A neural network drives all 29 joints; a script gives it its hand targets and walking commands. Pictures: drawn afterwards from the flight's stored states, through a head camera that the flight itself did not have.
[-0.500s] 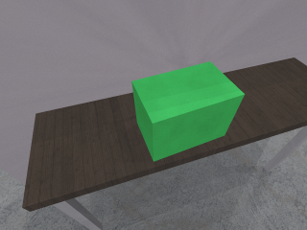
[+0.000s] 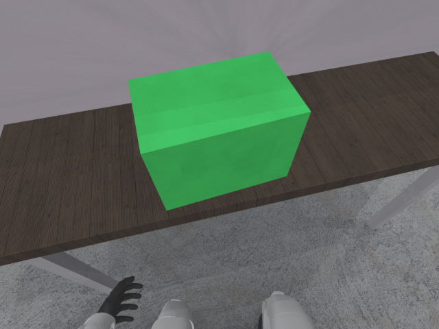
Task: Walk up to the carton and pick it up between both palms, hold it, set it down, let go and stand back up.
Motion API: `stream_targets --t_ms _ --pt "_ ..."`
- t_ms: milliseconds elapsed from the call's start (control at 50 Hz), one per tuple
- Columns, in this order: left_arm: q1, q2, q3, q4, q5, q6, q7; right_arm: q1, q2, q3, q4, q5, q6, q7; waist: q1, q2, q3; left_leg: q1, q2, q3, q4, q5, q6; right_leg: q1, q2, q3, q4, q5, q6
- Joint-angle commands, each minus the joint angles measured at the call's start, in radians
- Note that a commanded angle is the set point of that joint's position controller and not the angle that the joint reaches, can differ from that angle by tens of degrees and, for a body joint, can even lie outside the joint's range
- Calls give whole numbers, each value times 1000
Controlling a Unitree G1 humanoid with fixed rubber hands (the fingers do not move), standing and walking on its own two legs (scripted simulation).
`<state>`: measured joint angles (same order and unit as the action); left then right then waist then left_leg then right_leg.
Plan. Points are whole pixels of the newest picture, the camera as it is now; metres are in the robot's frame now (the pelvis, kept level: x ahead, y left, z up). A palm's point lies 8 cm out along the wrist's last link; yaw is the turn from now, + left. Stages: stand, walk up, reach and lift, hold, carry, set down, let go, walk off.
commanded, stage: walk up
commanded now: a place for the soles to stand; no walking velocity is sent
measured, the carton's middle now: (216, 133) +0.45 +0.03 +0.06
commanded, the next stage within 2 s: none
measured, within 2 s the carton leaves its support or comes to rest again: neither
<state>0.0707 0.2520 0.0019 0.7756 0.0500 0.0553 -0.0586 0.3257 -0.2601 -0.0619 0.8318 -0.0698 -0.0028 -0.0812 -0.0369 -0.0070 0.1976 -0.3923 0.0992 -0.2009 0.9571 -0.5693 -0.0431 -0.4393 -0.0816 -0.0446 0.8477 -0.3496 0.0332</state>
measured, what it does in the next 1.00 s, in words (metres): steps on the spot, turning left: left foot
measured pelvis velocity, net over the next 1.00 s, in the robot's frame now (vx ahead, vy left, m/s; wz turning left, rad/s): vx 0.03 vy -0.09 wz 0.41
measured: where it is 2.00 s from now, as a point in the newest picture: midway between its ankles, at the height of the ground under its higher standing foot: outside the picture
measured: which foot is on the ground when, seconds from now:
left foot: up 0.00-0.26, down 0.28-1.00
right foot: down 0.00-1.00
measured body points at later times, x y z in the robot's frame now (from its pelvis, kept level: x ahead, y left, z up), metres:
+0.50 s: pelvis +0.02 -0.08 +0.02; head +0.03 -0.05 +0.47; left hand +0.02 +0.17 -0.13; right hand +0.16 -0.28 -0.10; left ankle +0.00 +0.01 -0.70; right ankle +0.07 -0.21 -0.70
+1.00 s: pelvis +0.03 -0.09 +0.03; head +0.03 -0.07 +0.48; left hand -0.01 +0.16 -0.12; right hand +0.15 -0.31 -0.11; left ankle +0.00 +0.01 -0.70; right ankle +0.08 -0.21 -0.70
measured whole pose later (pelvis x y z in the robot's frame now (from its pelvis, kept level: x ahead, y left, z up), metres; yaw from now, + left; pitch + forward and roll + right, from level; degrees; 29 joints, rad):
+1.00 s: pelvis +0.03 -0.09 +0.03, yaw +23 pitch -2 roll -2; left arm 0.23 0.24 -0.01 0.94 0.03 0.02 0.00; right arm 0.32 -0.20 -0.01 0.97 -0.01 -0.01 0.00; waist 0.01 -0.02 0.05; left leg -0.27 -0.07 -0.18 0.64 -0.32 0.01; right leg -0.20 -0.09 -0.25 0.57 -0.31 0.00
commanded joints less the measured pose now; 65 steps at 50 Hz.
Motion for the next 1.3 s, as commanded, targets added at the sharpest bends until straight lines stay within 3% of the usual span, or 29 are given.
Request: stream_targets --t_ms 0,20,60,140,220,240,260,280,300,320,340,360,400,460,500,540,580,660,700,800,840,980,1060,1120,1140,1160,1180,1240,1280 --pt "72 241 78 -73 -30 6 32 43 -68 -19 -135 34 -15 -25 114 -195 -209 -262 -115 109 363 -172 43 221 -333 380 -539 59 -258" --pt "51 216 72 -86 -20 10 39 67 -60 -21 -122 34 -18 -16 96 -185 -188 -242 -109 109 328 -128 42 227 -285 273 -494 72 -226" --pt "54 164 57 -79 -10 0 45 107 -55 -31 -113 38 -22 -5 72 -221 -187 -171 -94 135 267 -34 33 184 -259 214 -418 204 -219" --pt "83 119 51 -67 -8 -20 62 70 -49 -32 -146 34 -21 25 72 -123 -236 -141 -97 152 194 -15 21 216 -348 278 -462 94 -267" --pt "54 108 32 -55 0 -34 76 54 -15 -32 -154 42 -25 48 29 -98 -239 71 -92 180 -264 151 47 180 -340 140 -358 185 -221" --pt "47 111 21 -41 -3 -34 74 63 -13 -27 -151 43 -30 52 1 -34 -239 180 -94 168 -426 298 59 99 -312 104 -326 135 -188" --pt "71 91 8 -33 -4 -34 66 80 -34 -36 -151 38 -38 56 -8 50 -229 300 -42 56 -506 368 72 -18 -269 29 -243 74 -134" --pt "102 52 -7 -26 -11 -36 54 105 -90 -49 -154 41 -46 55 -6 236 -260 399 150 -276 -589 463 123 -154 -151 -87 -27 -88 -64" --pt "89 68 -5 -37 -19 -23 59 97 -120 -59 -155 65 -43 49 -13 136 -220 292 247 -416 -604 452 230 -147 -25 -53 51 -297 -43" --pt "80 61 -4 -26 -18 -14 68 69 -117 -54 -145 73 -41 45 -18 140 -180 180 259 -434 -611 369 287 -98 -47 12 73 -314 -42" --pt "62 53 -2 -33 -18 -16 69 34 -94 -44 -141 74 -40 43 -9 178 -136 147 226 -365 -624 339 294 -78 -48 15 34 -305 -47" --pt "49 58 2 -35 -12 -23 65 28 -67 -30 -128 69 -37 38 -12 147 -120 159 188 -304 -602 409 285 -80 -35 21 18 -265 -50" --pt "121 39 0 4 -18 -37 58 5 -49 -17 -134 60 -37 28 14 163 -121 229 125 -200 -553 587 231 -108 -27 29 -51 -156 -51" --pt "219 29 3 27 -25 -73 60 -84 -47 -1 -113 61 -25 54 78 106 -227 97 30 -56 -474 577 183 225 10 -19 -297 116 -61" --pt "246 70 9 34 -18 -93 67 -102 -21 13 -115 65 -22 71 69 26 -263 54 -48 53 -381 556 119 335 -79 39 -362 310 -75" --pt "180 130 28 29 -26 -88 66 -29 3 26 -86 56 -14 75 22 -78 -217 84 -101 75 -339 269 73 203 -223 206 -482 52 -152" --pt "164 119 30 43 -33 -73 64 -40 -9 24 -54 49 -4 78 22 -64 -136 111 -104 63 -374 199 78 105 -205 191 -570 -211 -148" --pt "193 132 28 63 -34 -73 70 -21 -22 23 -4 47 -23 87 43 -80 -90 44 -115 58 -385 265 75 163 -201 142 -600 -205 -131" --pt "188 132 25 75 -33 -73 71 -20 -17 30 12 48 -28 85 34 -148 -65 35 -106 55 -387 299 74 185 -220 113 -593 -120 -140" --pt "149 91 15 75 -28 -66 65 -14 -50 28 46 61 -38 79 44 -21 -98 -3 -86 -15 -458 426 100 274 -136 -31 -484 -27 -112" --pt "164 109 21 87 -27 -59 65 -2 -58 27 55 60 -32 77 55 -29 -103 -8 -94 -24 -448 393 102 271 -135 -24 -499 -119 -114" --pt "181 118 19 100 -19 -53 70 11 -89 22 63 64 -32 66 59 77 -162 -52 -99 -95 -435 489 114 369 -121 -53 -431 -52 -122" --pt "163 107 8 101 -23 -48 68 21 -111 24 64 74 -25 53 47 138 -209 -21 -72 -170 -498 497 131 378 -50 -97 -344 7 -102" --pt "164 96 4 95 -21 -48 65 23 -125 24 69 76 -18 47 45 123 -177 -42 -58 -232 -531 523 153 377 -16 -87 -332 15 -86" --pt "176 96 3 99 -21 -49 65 19 -126 25 72 75 -17 45 48 116 -175 -46 -61 -223 -522 544 151 386 -20 -83 -341 33 -88" --pt "130 134 25 79 -34 -51 76 -48 -169 4 53 76 -8 44 50 119 -119 -52 -74 -170 -448 798 143 365 -43 -80 -297 235 -101" --pt "165 153 32 83 -34 -52 77 -28 -162 6 50 69 -7 43 48 92 -191 -7 -76 -147 -395 873 125 390 -61 -90 -278 318 -112" --pt "218 162 50 87 -30 -41 82 -39 -139 6 32 63 8 41 60 38 -268 -35 -107 -69 -272 774 86 468 -139 -62 -276 402 -167" --pt "232 192 68 88 -23 -29 88 -66 -119 7 2 53 24 41 79 -60 -256 -78 -135 32 -94 562 33 452 -295 10 -364 447 -262"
